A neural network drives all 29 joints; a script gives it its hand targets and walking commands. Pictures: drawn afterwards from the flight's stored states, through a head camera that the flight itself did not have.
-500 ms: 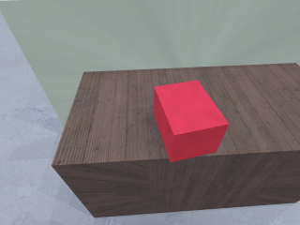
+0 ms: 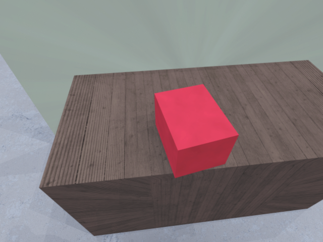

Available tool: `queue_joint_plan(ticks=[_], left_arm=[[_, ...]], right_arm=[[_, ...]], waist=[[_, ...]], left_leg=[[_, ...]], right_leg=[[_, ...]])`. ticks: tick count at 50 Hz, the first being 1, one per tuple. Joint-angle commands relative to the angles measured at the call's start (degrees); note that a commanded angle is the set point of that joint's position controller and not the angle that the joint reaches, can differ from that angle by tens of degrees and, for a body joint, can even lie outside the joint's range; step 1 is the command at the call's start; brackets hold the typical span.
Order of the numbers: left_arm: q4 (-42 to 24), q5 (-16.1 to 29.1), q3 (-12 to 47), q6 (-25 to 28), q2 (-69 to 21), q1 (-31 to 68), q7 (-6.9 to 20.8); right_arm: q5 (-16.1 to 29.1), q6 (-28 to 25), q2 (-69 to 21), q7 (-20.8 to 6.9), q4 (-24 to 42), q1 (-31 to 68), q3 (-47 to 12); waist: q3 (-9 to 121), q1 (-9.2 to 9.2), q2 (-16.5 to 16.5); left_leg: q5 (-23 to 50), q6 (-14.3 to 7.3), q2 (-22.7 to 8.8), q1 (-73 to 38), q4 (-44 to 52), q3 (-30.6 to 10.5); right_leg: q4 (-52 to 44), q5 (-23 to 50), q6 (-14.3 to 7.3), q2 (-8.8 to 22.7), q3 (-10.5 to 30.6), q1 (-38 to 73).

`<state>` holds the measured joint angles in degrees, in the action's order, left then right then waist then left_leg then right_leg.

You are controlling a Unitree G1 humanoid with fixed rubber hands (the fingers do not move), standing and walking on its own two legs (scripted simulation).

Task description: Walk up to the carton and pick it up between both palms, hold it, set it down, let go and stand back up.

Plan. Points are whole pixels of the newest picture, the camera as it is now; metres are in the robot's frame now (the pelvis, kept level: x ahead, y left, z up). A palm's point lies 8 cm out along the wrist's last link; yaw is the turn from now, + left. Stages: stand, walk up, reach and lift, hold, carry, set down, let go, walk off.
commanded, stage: walk up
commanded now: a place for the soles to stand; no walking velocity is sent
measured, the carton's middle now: (189, 128) +0.46 -0.10 -0.03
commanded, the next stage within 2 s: none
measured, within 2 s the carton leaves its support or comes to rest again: neither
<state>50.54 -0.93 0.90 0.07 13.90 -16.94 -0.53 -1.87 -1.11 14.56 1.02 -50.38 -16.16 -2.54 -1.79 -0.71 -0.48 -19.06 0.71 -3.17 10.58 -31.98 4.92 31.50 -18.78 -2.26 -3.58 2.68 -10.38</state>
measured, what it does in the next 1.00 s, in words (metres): steps to the right: right foot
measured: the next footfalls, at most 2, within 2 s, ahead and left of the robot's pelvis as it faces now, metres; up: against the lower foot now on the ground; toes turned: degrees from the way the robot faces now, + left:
right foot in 0.86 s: +0.13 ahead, -0.28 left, +0.00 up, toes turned +16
left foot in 1.32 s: +0.03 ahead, -0.06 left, +0.00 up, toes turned +26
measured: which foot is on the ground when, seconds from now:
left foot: down 0.00-0.88, up 0.90-1.00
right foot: down 0.00-0.40, up 0.42-0.84, down 0.86-1.00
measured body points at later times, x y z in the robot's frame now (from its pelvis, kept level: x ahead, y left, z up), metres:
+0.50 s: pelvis +0.00 +0.00 +0.00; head +0.00 +0.02 +0.45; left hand +0.08 +0.26 -0.14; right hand +0.02 -0.26 -0.13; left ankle +0.00 +0.11 -0.73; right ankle -0.02 -0.11 -0.68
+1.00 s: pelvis +0.01 -0.16 -0.02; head +0.04 -0.19 +0.43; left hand +0.10 +0.09 -0.14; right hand +0.10 -0.44 -0.15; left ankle -0.01 +0.01 -0.68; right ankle +0.10 -0.29 -0.73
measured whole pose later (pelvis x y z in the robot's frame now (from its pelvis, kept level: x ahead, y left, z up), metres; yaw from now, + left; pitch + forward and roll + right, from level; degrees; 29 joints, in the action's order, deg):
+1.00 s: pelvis +0.01 -0.16 -0.02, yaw +4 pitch -5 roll +1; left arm 45.0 -1.0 1.0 -4.0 12.5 -11.4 1.3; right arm -2.2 0.8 18.2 3.3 -40.7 -18.9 4.1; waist -8.5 -1.0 -2.5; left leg -34.9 -0.2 1.0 23.2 -62.9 -7.0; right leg 41.3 -15.1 1.4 4.1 -0.6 -21.8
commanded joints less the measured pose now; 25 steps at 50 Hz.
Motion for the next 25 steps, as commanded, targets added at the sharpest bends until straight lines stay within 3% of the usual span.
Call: queue_joint_plan(ticks=[1,3,5,6,8,10,11,12,13,15,17,19,20,21,22,23,25], left_arm=[[-3.08,-0.32,-1.67,0.7,6.58,-0.61,-0.32],[-3.67,-0.64,-1.58,0.48,5.37,-0.25,-0.27],[-4.1,-0.93,-1.28,0.33,4.78,-0.75,-0.32],[-3.86,-0.95,-1.15,0.39,4.79,-1.52,-0.31],[-2.96,-0.8,-1.24,0.72,5.95,-3.11,-0.32],[-1.68,0.03,-1.89,1.09,8.59,-5.69,-0.54],[-0.94,0.49,-2.3,0.94,9.7,-7.24,-0.68],[-0.71,0.62,-2.46,0.81,10.05,-7.67,-0.79],[-0.75,0.52,-2.43,0.76,9.8,-7.2,-0.89],[-1.58,0.17,-2.22,0.62,8.91,-3.83,-1.03],[-2.63,-0.15,-1.95,0.42,8.29,1.15,-0.9],[-3.08,-0.79,-1.62,0.52,6.53,3.21,-0.35],[-7.72,-3.08,-3.57,-0.82,8.88,8.72,0.92],[-8.22,-3.94,-4.06,-2.3,8.91,9.54,1.28],[-7.97,-4.49,-4.07,-3.2,8.42,9.16,1.04],[-7.74,-4.64,-3.93,-3.41,8.3,8.54,1.03],[-7.06,-4.07,-4.09,-3.28,7.21,6.66,1.92]], right_arm=[[0.04,-0.15,8.56,0.35,0.79,-5.72,2.47],[-0.02,0.33,9.58,0.43,0.1,-6.54,2.84],[-0.17,0.64,9.57,0.52,0.26,-4.35,2.89],[-0.31,0.72,9.23,0.45,0.47,-2.84,2.83],[-0.5,0.8,8.02,0.12,1.15,0.09,2.61],[-0.22,0.66,5.34,-0.18,2.32,2.51,1.91],[-0.01,0.78,4.25,-0.26,2.63,2.93,1.46],[0.05,0.91,4.24,-0.21,2.78,3.09,1.34],[0.08,0.89,4.34,-0.11,2.96,3.3,1.27],[0.31,0.58,4.51,0.0,3.03,2.11,1.31],[0.78,-0.06,4.42,0.25,1.88,-2.16,1.16],[0.61,-0.81,5.61,0.6,0.09,-6.0,1.74],[0.49,-0.89,10.69,2.21,0.06,-13.95,4.51],[0.52,-0.38,12.38,3.11,-0.37,-17.81,5.15],[0.52,0.13,12.62,3.85,-0.19,-17.16,5.51],[0.33,0.07,11.59,4.32,0.44,-15.42,5.51],[-0.64,-0.87,8.5,4.63,2.58,-11.38,5.46]], waist=[[1.78,-2.08,-0.57],[0.79,-2.5,-3.56],[-1.44,-1.51,-4.88],[-2.58,-0.83,-4.91],[-4.82,0.13,-2.41],[-4.58,1.2,3.46],[-4.03,2.07,5.81],[-3.81,2.54,6.12],[-3.45,2.66,6.32],[-2.59,1.42,7.26],[-0.37,-1.36,7.02],[2.65,-2.83,2.94],[1.5,-5.11,-1.48],[-0.42,-5.02,-4.25],[-3.59,-4.33,-3.0],[-5.79,-3.41,-2.56],[-7.84,-0.07,-2.21]], left_leg=[[18.6,-6.85,-6.88,-7.79,4.16,-8.16],[17.45,-9.83,-11.46,-9.41,7.55,-12.65],[15.98,-11.18,-13.86,-6.36,9.23,-13.47],[14.78,-10.42,-13.0,-4.02,8.99,-12.02],[13.14,-7.27,-8.15,0.93,5.52,-6.26],[7.29,-3.06,-2.14,6.61,-1.94,-0.31],[0.91,-1.94,0.15,8.69,-4.55,0.02],[-4.68,-1.87,1.23,10.2,-6.32,-1.03],[-7.85,-2.07,1.38,11.42,-7.49,-2.17],[-8.76,-2.74,1.02,11.09,-7.05,-3.09],[0.76,-3.33,0.29,3.84,0.19,-3.06],[14.74,-4.83,-2.61,-8.24,5.16,-7.17],[18.13,-8.69,-12.38,-13.22,9.65,-21.76],[13.72,-14.08,-21.07,-15.05,13.29,-35.98],[8.61,-16.74,-23.86,-11.74,14.53,-38.44],[6.51,-16.53,-23.33,-9.88,14.8,-36.17],[2.9,-12.94,-16.8,-5.94,16.01,-26.93]], right_leg=[[1.25,19.54,-0.32,4.97,5.91,-8.11],[4.88,9.92,0.87,3.38,3.74,-11.98],[4.0,5.16,1.62,3.65,2.3,-10.67],[2.36,6.37,1.57,3.99,2.59,-8.8],[-1.45,14.63,0.76,5.19,5.98,-4.46],[-5.36,26.87,-1.85,9.14,14.33,0.84],[-7.83,28.11,-4.21,11.74,18.52,2.97],[-9.42,26.74,-6.57,13.66,21.5,4.22],[-10.35,24.75,-8.08,14.54,22.65,5.01],[-11.37,21.5,-8.83,14.75,20.62,5.1],[-9.65,22.47,-7.22,12.74,15.46,2.22],[-3.14,23.73,-3.08,7.49,8.73,-5.03],[11.66,8.04,1.33,1.92,-0.65,-18.65],[21.9,-13.73,3.9,1.48,-1.1,-26.41],[29.02,-15.29,4.96,3.88,0.17,-28.06],[31.73,-13.26,5.33,5.68,1.2,-30.31],[32.79,-5.85,6.95,8.07,2.25,-30.86]])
